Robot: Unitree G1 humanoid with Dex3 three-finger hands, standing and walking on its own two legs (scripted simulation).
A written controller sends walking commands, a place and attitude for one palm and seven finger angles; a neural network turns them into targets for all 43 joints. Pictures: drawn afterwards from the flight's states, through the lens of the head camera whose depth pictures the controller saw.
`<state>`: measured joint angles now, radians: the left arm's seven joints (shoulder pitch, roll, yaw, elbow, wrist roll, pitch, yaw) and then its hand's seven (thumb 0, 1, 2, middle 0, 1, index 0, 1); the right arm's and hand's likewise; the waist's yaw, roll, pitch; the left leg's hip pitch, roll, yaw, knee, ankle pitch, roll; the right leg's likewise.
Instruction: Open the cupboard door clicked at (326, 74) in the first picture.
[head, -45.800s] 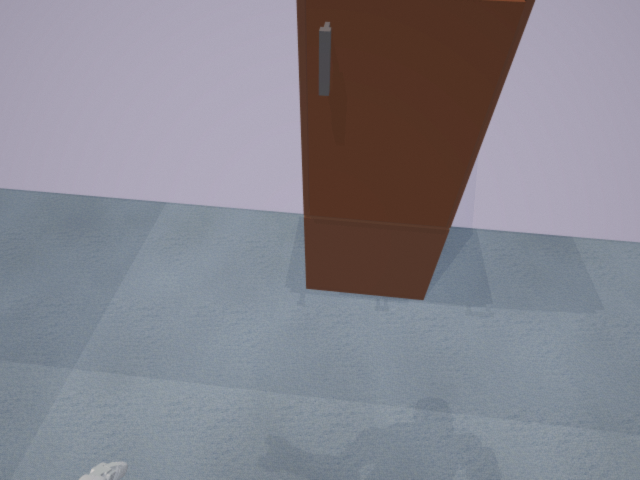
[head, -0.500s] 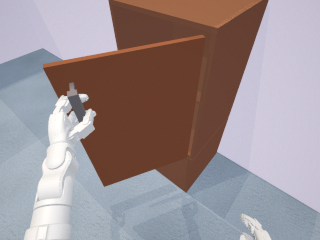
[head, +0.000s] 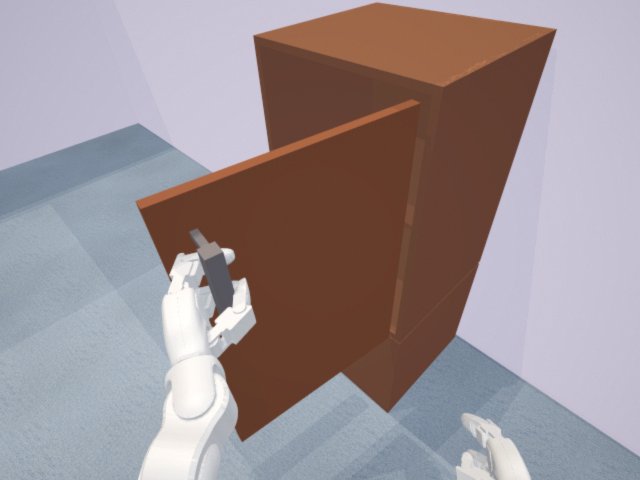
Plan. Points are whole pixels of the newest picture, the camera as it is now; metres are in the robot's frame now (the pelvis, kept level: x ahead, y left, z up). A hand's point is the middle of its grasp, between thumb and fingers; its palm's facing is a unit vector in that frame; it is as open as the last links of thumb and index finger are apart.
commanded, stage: pull the door open along its arc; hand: left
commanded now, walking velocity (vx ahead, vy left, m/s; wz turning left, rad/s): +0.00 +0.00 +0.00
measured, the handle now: (215, 280) +0.31 +0.15 +0.14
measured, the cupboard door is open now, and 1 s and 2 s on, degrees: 82 83 85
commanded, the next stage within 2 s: open thumb and fingers to let go in 0.02 s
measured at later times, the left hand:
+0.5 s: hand (248, 317) +0.26 +0.10 +0.14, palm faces +0.38 -0.93 +0.02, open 9.5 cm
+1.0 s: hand (247, 312) +0.26 +0.10 +0.14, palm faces +0.36 -0.93 +0.02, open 14.6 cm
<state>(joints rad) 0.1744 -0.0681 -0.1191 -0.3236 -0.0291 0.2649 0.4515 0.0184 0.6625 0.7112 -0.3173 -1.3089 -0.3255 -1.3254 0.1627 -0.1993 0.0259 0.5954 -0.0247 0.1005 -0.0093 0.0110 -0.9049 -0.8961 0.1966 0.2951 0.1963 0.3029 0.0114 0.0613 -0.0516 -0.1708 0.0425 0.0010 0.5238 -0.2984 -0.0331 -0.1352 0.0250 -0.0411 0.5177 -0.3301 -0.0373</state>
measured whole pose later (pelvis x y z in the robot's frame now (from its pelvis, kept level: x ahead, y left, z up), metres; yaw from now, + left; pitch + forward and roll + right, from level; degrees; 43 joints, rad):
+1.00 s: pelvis -0.04 +0.03 +0.00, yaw +1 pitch -5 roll -1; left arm -0.07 -0.11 -0.23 -0.09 0.03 0.28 0.57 -0.01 -0.49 0.30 -0.34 -0.71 -0.37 -0.69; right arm 0.11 -0.15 0.04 0.67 -0.03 0.11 0.00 0.01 -0.91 -0.90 0.20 0.30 0.20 0.30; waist 0.03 0.04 0.00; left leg -0.20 0.01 0.00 0.55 -0.25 0.00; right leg -0.15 -0.01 -0.04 0.52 -0.27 0.00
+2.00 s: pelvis +0.00 -0.01 -0.01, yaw +0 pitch -2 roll +0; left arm 0.48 0.21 0.07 -0.46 -0.24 0.08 -0.12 -0.02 -0.49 0.30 -0.22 -0.33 -0.19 -0.32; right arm 0.23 -0.23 0.05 0.52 0.03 -0.07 -0.05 0.01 -0.90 -0.90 0.20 0.30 0.20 0.30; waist 0.03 0.06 -0.06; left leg -0.24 0.05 -0.01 0.60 -0.33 -0.04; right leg -0.20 0.03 -0.05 0.59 -0.36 -0.04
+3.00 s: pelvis -0.02 +0.03 +0.00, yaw +0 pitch -3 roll -1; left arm 0.50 0.29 0.19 -0.50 -0.11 0.01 0.04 -0.01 -0.31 0.38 -0.16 -0.30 -0.16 -0.30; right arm 0.22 -0.22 0.06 0.57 0.01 -0.18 -0.09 0.01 -0.90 -0.90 0.20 0.30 0.20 0.30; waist 0.05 0.04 0.00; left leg -0.22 0.02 0.00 0.57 -0.29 0.01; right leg -0.16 0.00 -0.04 0.51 -0.29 0.00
